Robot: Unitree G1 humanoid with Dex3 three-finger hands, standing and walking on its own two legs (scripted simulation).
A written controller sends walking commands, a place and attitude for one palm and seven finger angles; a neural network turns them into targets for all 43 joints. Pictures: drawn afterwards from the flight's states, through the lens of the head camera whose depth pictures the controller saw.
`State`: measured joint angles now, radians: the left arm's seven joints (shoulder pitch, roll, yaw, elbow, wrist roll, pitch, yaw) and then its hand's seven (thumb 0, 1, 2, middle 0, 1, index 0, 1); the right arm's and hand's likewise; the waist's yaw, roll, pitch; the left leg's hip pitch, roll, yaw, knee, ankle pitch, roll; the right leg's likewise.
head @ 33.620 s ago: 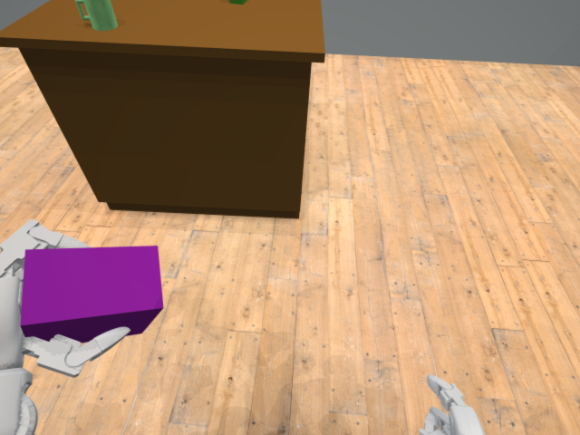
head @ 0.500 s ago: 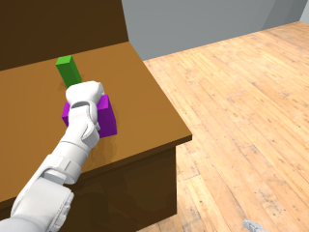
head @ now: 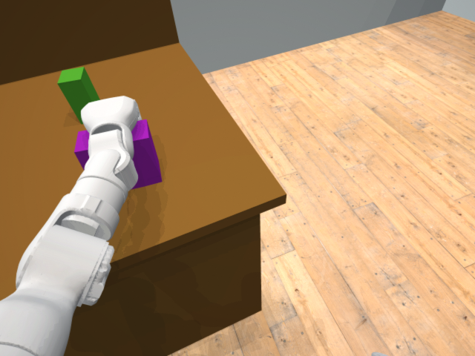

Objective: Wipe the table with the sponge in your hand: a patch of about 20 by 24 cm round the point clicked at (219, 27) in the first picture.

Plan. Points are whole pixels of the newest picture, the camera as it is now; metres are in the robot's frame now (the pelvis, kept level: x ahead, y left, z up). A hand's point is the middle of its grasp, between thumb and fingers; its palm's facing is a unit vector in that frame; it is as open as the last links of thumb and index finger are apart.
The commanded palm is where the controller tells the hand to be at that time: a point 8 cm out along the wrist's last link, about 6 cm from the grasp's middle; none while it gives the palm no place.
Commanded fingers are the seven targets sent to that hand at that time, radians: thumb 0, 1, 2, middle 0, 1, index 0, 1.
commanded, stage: wipe forward along the third lane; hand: left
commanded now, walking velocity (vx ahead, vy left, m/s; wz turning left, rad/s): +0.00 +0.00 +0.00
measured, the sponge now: (125, 165) +0.45 +0.22 +0.10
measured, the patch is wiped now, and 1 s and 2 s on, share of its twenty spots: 0.95 1.00 1.00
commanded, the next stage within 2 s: wipe back along the third lane in 0.64 s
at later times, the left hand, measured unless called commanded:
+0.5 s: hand (118, 124) +0.51 +0.24 +0.15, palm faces -0.08 +0.01 -1.00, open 10.4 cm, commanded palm +0.50 +0.24 +0.17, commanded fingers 0.00 0.10 1.30 -1.20 -1.60 -1.20 -1.60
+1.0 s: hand (108, 119) +0.53 +0.26 +0.14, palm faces -0.02 +0.02 -1.00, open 10.5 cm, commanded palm +0.50 +0.24 +0.17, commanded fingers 0.00 0.10 1.30 -1.20 -1.60 -1.20 -1.60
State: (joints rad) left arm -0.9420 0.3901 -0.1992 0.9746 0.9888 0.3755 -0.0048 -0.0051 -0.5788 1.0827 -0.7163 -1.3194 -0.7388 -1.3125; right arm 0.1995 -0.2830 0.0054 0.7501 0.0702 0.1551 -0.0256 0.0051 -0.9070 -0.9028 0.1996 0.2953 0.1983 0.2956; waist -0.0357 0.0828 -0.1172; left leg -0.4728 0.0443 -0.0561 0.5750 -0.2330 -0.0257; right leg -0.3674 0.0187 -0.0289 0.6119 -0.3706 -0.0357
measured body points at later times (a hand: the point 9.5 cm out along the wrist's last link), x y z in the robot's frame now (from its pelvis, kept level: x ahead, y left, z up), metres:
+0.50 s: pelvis +0.00 +0.02 +0.00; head +0.05 +0.00 +0.44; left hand +0.51 +0.23 +0.20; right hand +0.02 -0.25 -0.14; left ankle +0.03 +0.16 -0.73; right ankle -0.04 -0.09 -0.73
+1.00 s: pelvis +0.02 +0.05 +0.00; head +0.07 +0.04 +0.45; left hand +0.53 +0.26 +0.20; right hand +0.01 -0.22 -0.14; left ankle +0.03 +0.16 -0.73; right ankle -0.04 -0.09 -0.73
